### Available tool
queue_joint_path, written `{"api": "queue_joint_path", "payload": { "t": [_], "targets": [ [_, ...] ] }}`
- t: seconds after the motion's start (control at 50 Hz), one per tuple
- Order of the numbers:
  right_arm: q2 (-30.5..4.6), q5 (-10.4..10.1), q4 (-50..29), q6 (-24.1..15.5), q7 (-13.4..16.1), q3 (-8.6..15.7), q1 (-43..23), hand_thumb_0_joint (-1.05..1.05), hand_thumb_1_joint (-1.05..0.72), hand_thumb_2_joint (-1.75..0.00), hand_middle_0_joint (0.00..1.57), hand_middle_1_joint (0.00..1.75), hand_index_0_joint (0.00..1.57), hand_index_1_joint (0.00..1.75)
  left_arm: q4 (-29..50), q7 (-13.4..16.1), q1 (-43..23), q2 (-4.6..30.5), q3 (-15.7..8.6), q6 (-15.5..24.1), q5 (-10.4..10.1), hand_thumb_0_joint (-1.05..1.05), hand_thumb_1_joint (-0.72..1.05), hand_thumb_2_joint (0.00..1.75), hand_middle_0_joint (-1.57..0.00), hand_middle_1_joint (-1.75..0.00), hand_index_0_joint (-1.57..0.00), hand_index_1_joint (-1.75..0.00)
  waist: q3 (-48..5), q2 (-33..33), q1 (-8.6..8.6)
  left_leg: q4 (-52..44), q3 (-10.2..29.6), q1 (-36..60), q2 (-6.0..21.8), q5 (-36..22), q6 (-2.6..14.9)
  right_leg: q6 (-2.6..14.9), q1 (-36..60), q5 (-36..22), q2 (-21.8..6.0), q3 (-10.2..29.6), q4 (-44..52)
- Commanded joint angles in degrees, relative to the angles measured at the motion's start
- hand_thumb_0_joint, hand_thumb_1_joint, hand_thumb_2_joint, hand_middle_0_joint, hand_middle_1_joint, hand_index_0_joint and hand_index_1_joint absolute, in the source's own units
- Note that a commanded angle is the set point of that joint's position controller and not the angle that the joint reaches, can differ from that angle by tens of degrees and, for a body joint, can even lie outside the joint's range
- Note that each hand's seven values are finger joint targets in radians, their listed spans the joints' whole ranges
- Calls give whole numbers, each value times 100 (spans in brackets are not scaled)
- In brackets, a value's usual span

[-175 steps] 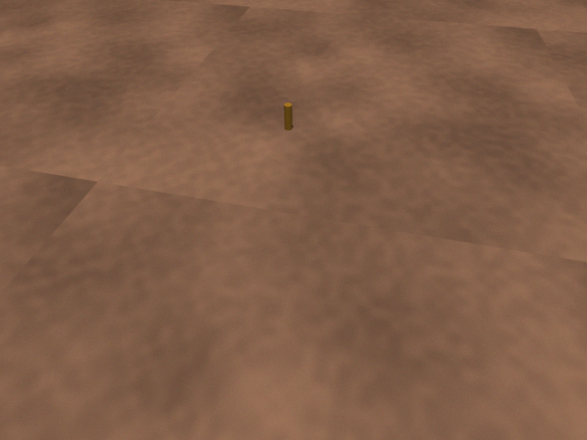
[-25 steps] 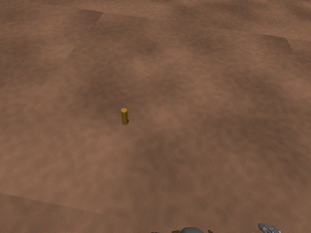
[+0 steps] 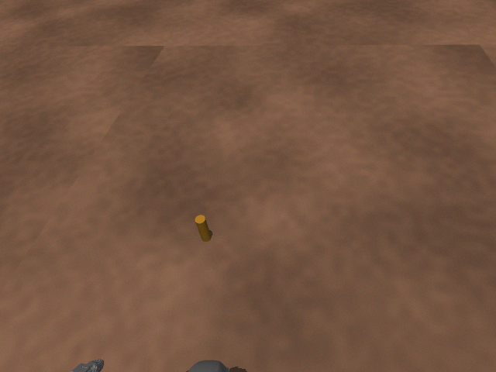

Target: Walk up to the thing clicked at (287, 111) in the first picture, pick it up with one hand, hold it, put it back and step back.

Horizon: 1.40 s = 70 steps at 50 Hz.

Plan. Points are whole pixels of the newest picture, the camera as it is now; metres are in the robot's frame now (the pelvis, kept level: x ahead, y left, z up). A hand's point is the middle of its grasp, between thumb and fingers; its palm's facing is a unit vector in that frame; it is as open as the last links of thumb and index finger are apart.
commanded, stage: walk up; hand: left
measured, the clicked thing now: (203, 228) +0.81 +0.28 -0.69
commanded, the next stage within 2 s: none
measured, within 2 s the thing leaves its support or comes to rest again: neither
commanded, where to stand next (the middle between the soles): +0.49 +0.07 m, yaw +1 degrees
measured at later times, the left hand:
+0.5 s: hand (84, 346) +0.20 +0.35 -0.16, palm faces -0.01 -0.95 -0.31, open 7.4 cm
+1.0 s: hand (132, 237) +0.42 +0.30 -0.11, palm faces -0.02 -0.92 -0.40, open 7.4 cm
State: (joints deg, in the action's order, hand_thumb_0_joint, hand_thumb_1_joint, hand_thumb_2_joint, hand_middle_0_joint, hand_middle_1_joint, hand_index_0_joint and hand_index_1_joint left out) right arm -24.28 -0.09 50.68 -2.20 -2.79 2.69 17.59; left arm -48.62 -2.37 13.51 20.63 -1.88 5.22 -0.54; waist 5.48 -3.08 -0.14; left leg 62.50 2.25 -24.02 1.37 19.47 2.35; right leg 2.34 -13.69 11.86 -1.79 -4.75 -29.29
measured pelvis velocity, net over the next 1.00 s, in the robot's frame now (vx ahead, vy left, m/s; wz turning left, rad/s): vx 0.32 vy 0.04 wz -0.02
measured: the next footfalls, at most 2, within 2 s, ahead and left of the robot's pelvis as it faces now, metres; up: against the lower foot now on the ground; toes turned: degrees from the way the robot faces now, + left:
left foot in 0.28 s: +0.24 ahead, +0.18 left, +0.00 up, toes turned +7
right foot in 0.82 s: +0.42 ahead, -0.07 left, +0.00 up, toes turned -5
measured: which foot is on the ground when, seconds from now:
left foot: up 0.00-0.26, down 0.28-0.84, up 0.86-1.00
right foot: down 0.00-0.32, up 0.34-0.80, down 0.82-1.00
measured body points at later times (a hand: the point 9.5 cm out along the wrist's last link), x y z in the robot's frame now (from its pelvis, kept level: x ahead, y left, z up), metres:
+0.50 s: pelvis +0.17 +0.08 +0.00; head +0.18 +0.12 +0.45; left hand +0.20 +0.40 -0.14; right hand +0.23 -0.24 -0.08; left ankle +0.20 +0.17 -0.74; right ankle +0.19 -0.09 -0.66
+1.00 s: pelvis +0.32 +0.04 +0.00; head +0.34 +0.00 +0.45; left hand +0.42 +0.34 -0.09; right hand +0.37 -0.28 -0.14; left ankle +0.30 +0.19 -0.67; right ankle +0.38 -0.06 -0.74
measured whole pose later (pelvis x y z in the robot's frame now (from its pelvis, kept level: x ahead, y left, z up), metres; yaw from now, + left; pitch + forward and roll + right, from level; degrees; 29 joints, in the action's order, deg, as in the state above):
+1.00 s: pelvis +0.32 +0.04 +0.00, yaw -1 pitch -4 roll +2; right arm -24.0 0.0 50.1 -2.0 -2.1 2.3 17.7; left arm -48.2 -2.2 13.5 20.7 -2.0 4.7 -0.4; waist 6.2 -3.1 -0.2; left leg 60.4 0.6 -21.9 1.1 22.9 2.1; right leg 2.2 -15.3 12.0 -1.7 -3.1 -30.9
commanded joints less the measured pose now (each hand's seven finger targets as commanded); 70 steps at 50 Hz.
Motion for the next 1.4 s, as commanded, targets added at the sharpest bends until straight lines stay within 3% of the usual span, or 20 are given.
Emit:
{"api": "queue_joint_path", "payload": {
  "t": [0.0,0.06,0.16,0.26,0.3,0.32,0.34,0.4,0.7,0.76,0.8,0.82,0.84,0.94,1.08,1.2,1.24,1.26,1.3,1.38],
  "targets": [
    [-960,48,-272,-32,-31,372,360,0,-90,-90,20,30,20,30,395,120,196,1628,-498,166,44,0,90,90,-20,-30,-20,-30,-141,1029,12,-478,111,-523,217,-669,-240,877,138,-421,-1206,934,1681],
    [-1014,102,-376,-31,-121,429,-83,0,-90,-90,20,30,20,30,450,91,171,1752,-570,160,117,0,90,90,-20,-30,-20,-30,142,1103,-98,-1420,6,-665,419,-835,-352,912,-100,1215,-1264,941,2027],
    [-932,161,-449,-143,-188,432,-527,0,-90,-90,20,30,20,30,385,42,357,1837,-591,117,114,0,90,90,-20,-30,-20,-30,33,1071,-244,-2662,-302,-115,496,-1136,-274,882,4,1293,-1271,783,1593],
    [-1290,171,-26,-292,-63,601,731,0,-90,-90,20,30,20,30,437,40,281,1594,-452,26,190,0,90,90,-20,-30,-20,-30,-723,-15,536,-3300,-430,2307,141,-298,35,591,-779,257,-919,411,-703],
    [-1962,222,-218,-383,88,715,931,0,-90,-90,20,30,20,30,399,33,929,917,-240,-27,48,0,90,90,-20,-30,-20,-30,-833,-1678,436,-4776,3282,3254,2044,1081,696,12,-2755,1707,500,211,-3449],
    [-2028,24,-282,-353,70,733,764,0,-90,-90,20,30,20,30,241,145,763,1597,-394,-97,97,0,90,90,-20,-30,-20,-30,-667,-1025,480,-4844,3600,2732,2421,1143,1178,104,-2645,1914,40,726,-3811],
    [-1838,12,-294,-319,89,692,589,0,-90,-90,20,30,20,30,240,169,507,1737,-367,-100,113,0,90,90,-20,-30,-20,-30,-314,-607,415,-4853,3215,2174,2313,791,1225,124,-2621,1704,-114,890,-3945],
    [-1311,11,-423,-394,150,450,109,0,-90,-90,20,30,20,30,-58,65,851,1580,-365,-158,-11,0,90,90,-20,-30,-20,-30,-25,-344,62,-4805,868,1434,1316,-970,268,4,-1833,624,-290,1208,-3155],
    [-1296,75,-592,-327,155,492,278,0,-90,-90,20,30,20,30,242,-146,-344,1127,-333,-151,127,0,90,90,-20,-30,-20,-30,38,-323,292,-4437,-289,1819,1256,-2364,820,-140,-1183,-299,-293,233,-562],
    [-1324,59,-718,-259,177,482,187,0,-90,-90,20,30,20,30,65,-73,207,1235,-409,-67,145,0,90,90,-20,-30,-20,-30,-286,-20,-35,-3631,-121,1338,1321,-2107,745,-4,137,-286,-114,189,-119],
    [-775,19,-795,-272,156,267,485,0,-90,-90,20,30,20,30,-175,58,1214,1780,-632,45,181,0,90,90,-20,-30,-20,-30,-1130,1499,-442,-1259,-715,644,481,-1274,391,242,1615,479,-687,1265,614],
    [-541,22,-847,-253,128,154,696,0,-90,-90,20,30,20,30,-4,110,1266,2166,-706,71,166,0,90,90,-20,-30,-20,-30,-1194,2189,-406,-339,-714,-579,-231,999,113,678,2270,780,-1883,3353,1035],
    [-1099,37,-682,-164,190,296,554,0,-90,-90,20,30,20,30,-11,105,1095,2234,-708,21,83,0,90,90,-20,-30,-20,-30,-888,1604,-456,142,-258,-986,-145,1155,52,1152,1985,984,-2245,4058,1330],
    [-1034,-21,-322,-80,135,295,567,0,-90,-90,20,30,20,30,243,172,438,1654,-498,23,-14,0,90,90,-20,-30,-20,-30,-254,1248,-34,-170,122,-520,227,180,-59,725,595,-758,-1270,1768,1273],
    [-953,130,-332,-75,11,362,169,0,-90,-90,20,30,20,30,552,98,234,1653,-524,3,138,0,90,90,-20,-30,-20,-30,55,1276,-96,-1560,-256,-381,418,-451,-358,1062,-161,901,-1171,1083,1702],
    [-658,120,-185,-228,186,276,62,0,-90,-90,20,30,20,30,476,144,198,1605,-381,-169,90,0,90,90,-20,-30,-20,-30,-450,925,-5,-3102,-580,1111,94,-1320,-213,863,-320,-1702,-1146,729,128],
    [-1013,162,39,-303,300,360,606,0,-90,-90,20,30,20,30,526,167,126,1183,-216,-238,37,0,90,90,-20,-30,-20,-30,-808,-37,273,-3804,-185,1939,307,-1685,-52,407,-644,-774,-677,445,-1066],
    [-1470,216,-60,-329,339,444,502,0,-90,-90,20,30,20,30,525,178,377,847,-119,-275,-29,0,90,90,-20,-30,-20,-30,-958,-1214,162,-4199,1476,2180,1477,-1948,265,45,-1205,701,-54,110,-1966],
    [-1904,58,-197,-278,294,559,305,0,-90,-90,20,30,20,30,193,256,844,1451,-291,-429,50,0,90,90,-20,-30,-20,-30,-727,-894,102,-4640,2730,1846,2227,143,1123,60,-1597,2229,62,668,-2995],
    [-1357,74,-335,-247,324,387,-119,0,-90,-90,20,30,20,30,-59,189,647,1516,-328,-446,80,0,90,90,-20,-30,-20,-30,-457,-623,39,-4616,1147,1448,1316,-150,680,-23,-1517,1393,-148,982,-2715]
  ]
}}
